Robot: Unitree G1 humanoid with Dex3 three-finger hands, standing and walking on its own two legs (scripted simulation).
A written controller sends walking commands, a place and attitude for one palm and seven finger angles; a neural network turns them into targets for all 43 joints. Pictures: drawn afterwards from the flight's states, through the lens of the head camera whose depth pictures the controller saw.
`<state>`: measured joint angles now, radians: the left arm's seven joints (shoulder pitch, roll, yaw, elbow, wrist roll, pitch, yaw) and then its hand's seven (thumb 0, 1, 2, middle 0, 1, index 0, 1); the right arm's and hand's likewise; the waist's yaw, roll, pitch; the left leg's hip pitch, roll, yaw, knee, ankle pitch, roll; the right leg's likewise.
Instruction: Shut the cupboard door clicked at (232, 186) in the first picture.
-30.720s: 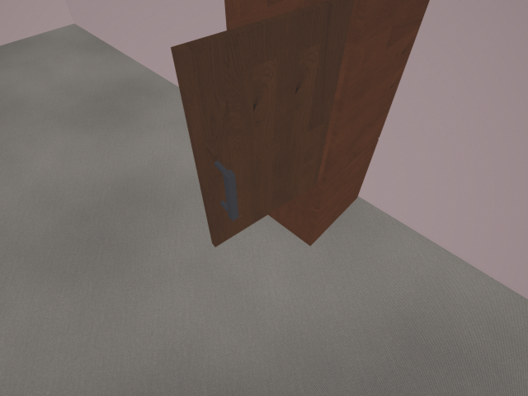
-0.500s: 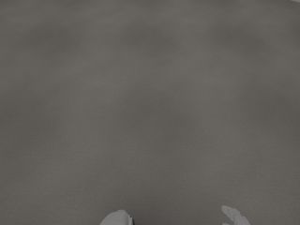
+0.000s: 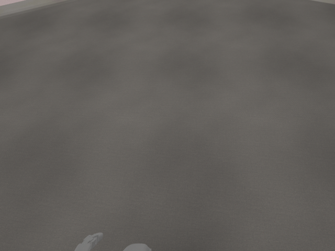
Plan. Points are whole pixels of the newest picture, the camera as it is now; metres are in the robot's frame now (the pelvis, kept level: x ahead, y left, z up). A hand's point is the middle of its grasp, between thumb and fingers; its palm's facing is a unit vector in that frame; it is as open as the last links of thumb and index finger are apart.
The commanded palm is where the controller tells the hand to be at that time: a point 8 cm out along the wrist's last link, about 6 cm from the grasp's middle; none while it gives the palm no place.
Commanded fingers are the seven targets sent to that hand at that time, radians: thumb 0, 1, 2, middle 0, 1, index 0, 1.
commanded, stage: turn to face it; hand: left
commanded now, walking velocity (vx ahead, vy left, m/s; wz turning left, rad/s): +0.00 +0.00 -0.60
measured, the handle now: out of the picture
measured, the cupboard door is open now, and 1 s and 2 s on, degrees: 60 60 60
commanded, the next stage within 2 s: none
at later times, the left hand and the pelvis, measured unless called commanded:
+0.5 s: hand (105, 237) +0.18 +0.20 -0.17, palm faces -0.17 -0.97 -0.19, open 7.4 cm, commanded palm none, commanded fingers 0.00 0.90 0.90 -0.20 -0.30 -0.20 -0.30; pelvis +0.08 +0.02 +0.01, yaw -16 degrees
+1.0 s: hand (135, 201) +0.28 +0.12 -0.17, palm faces -0.51 -0.84 -0.19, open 7.4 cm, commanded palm none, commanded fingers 0.00 0.90 0.90 -0.20 -0.30 -0.20 -0.30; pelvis +0.10 +0.00 +0.00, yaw -32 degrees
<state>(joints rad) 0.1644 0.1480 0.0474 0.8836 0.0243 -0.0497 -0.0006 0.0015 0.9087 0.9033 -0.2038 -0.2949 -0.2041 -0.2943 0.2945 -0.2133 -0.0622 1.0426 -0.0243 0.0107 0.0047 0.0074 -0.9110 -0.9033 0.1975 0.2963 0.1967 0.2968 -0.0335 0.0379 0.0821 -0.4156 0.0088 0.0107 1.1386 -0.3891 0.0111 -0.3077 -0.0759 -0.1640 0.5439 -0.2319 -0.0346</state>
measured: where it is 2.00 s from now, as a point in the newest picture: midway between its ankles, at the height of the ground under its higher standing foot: outside the picture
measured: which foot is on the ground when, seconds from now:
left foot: up 0.00-0.20, down 0.22-0.64, up 0.66-1.00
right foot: down 0.00-0.24, up 0.26-0.62, down 0.64-1.00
